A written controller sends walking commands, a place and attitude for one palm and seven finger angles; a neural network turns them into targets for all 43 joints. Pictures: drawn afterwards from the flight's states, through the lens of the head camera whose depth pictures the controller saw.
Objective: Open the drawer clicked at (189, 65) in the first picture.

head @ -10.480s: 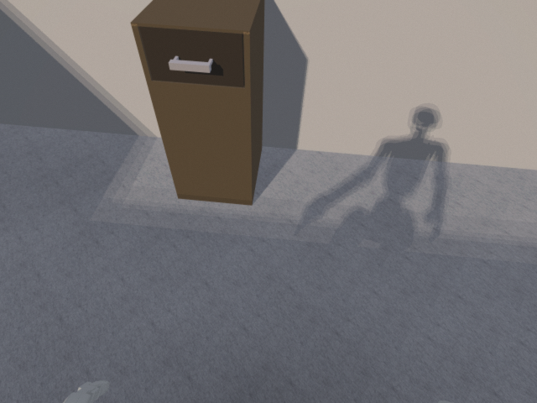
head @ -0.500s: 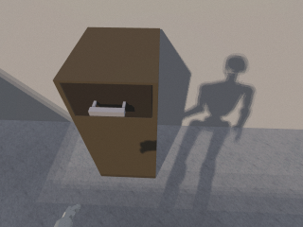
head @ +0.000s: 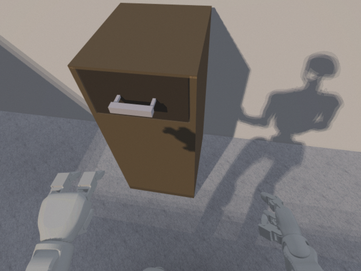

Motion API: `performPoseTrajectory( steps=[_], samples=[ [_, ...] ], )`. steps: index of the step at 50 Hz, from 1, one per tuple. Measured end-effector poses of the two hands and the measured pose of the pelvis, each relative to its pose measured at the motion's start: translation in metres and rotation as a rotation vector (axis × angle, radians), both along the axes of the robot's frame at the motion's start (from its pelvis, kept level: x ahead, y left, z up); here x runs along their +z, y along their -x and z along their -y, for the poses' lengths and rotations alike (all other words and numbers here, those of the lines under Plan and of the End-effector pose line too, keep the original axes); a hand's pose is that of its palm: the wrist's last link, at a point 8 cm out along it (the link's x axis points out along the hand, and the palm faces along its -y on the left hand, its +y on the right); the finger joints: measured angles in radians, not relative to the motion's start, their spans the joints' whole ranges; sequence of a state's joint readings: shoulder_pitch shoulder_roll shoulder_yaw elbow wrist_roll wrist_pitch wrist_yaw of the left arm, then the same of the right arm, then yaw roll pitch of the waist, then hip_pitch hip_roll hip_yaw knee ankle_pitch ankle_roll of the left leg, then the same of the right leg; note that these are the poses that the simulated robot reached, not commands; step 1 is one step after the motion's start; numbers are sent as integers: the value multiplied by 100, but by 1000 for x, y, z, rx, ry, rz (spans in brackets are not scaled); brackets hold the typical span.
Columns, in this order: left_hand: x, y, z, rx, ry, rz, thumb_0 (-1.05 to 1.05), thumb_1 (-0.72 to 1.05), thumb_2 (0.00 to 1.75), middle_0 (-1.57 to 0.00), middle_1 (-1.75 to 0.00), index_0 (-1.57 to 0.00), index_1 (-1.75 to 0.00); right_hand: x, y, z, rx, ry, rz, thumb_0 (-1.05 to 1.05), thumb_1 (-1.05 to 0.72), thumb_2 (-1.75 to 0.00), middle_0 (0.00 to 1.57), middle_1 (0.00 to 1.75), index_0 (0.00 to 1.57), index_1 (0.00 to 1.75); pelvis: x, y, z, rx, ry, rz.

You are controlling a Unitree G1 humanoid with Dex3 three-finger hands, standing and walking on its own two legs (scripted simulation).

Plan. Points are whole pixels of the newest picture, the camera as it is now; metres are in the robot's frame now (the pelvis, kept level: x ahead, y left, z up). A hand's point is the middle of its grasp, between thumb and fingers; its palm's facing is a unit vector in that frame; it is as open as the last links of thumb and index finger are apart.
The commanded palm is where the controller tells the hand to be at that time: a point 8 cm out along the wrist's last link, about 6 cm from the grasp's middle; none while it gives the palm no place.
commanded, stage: raise the hand with hooked fingers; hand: left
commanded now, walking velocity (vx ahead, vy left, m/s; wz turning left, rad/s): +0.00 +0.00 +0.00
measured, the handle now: (133, 104) +0.54 +0.25 +0.01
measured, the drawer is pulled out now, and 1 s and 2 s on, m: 0.00 0.00 0.00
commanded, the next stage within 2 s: move the hooked fingers above the handle in 1.26 s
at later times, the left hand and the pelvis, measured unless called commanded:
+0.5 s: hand (89, 162) +0.29 +0.25 +0.08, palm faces +0.14 -0.08 -0.99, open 12.7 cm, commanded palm +0.27 +0.25 +0.13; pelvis +0.01 +0.03 +0.03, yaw -6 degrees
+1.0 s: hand (78, 129) +0.34 +0.28 +0.12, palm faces +0.02 -0.09 -1.00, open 13.8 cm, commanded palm +0.31 +0.28 +0.18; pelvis +0.01 +0.06 +0.05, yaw -5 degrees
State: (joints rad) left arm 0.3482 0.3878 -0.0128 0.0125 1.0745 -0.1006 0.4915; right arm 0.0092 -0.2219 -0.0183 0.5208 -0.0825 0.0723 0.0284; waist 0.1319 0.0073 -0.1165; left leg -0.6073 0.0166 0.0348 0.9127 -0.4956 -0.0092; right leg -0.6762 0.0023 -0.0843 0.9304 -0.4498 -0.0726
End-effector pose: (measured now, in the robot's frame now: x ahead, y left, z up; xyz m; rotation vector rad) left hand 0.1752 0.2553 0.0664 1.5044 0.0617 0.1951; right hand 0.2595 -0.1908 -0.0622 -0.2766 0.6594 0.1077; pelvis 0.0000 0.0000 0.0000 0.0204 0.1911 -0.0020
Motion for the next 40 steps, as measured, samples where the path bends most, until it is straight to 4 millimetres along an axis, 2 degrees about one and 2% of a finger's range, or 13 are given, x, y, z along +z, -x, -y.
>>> performPoseTrajectory(
  steps=[4, 7, 13, 18, 21, 24, 28, 34, 40],
  samples=[
    [21, -43, 8, 6, -5, 16, 0, 25, 62, -27, -72, -27, -72, -15, 25, -3, -57, -69, -80, 1, -90, -89, 20, 30, 20, 30, 6, -3, 1, -8, -1, 13],
    [27, -61, 13, 14, 27, -61, 0, 18, 59, -27, -76, -27, -76, -19, 51, 4, -122, -89, -150, 1, -90, -89, 20, 30, 20, 30, 17, -8, 1, -48, -12, 23],
    [27, -66, 23, -76, 50, -185, 0, 5, 53, -28, -85, -28, -85, -17, 95, 39, -247, -19, -222, 1, -90, -89, 20, 30, 20, 30, 28, -15, -5, -111, -8, 43],
    [40, -69, 26, -164, 40, -75, 0, -7, 48, -29, -93, -30, -93, -15, 111, 63, -307, 65, -245, 1, -90, -90, 20, 30, 20, 30, 28, -14, -14, -104, 1, 42],
    [50, -75, 16, -141, 20, 13, 0, -14, 45, -30, -97, -30, -97, -12, 111, 65, -332, 73, -235, 1, -90, -90, 20, 30, 19, 30, 28, -13, -20, -101, 4, 45],
    [58, -85, 2, -73, 14, 53, 0, -21, 42, -30, -102, -30, -102, -7, 104, 57, -346, 51, -204, 1, -90, -90, 20, 30, 19, 30, 30, -11, -26, -97, 9, 60],
    [68, -99, -5, -23, 36, 32, 0, -30, 38, -31, -107, -31, -108, 3, 89, 36, -336, 12, -146, 1, -90, -90, 20, 30, 19, 30, 34, -9, -36, -95, 15, 93],
    [85, -114, -1, -86, 39, -10, 0, -41, 33, -32, -115, -32, -115, 20, 68, -4, -274, -31, -77, 1, -90, -90, 20, 30, 19, 30, 40, -9, -47, -95, 22, 140],
    [101, -128, -16, -99, 21, -13, 0, -47, 31, -32, -119, -32, -119, 26, 63, -31, -220, -49, -79, 1, -90, -90, 20, 30, 20, 30, 44, -8, -55, -88, 30, 165]
  ],
)
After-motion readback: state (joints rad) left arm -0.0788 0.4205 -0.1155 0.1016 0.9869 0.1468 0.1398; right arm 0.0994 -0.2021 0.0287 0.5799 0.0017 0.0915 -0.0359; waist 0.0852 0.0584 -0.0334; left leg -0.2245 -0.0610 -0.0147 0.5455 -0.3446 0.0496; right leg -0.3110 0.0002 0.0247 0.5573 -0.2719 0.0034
